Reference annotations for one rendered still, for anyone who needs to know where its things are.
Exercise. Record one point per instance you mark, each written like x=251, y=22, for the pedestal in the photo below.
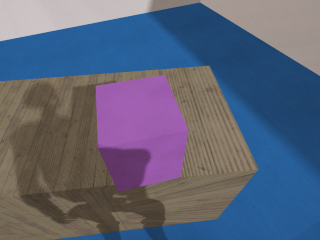
x=54, y=183

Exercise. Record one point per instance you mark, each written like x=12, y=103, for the carton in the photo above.
x=141, y=132

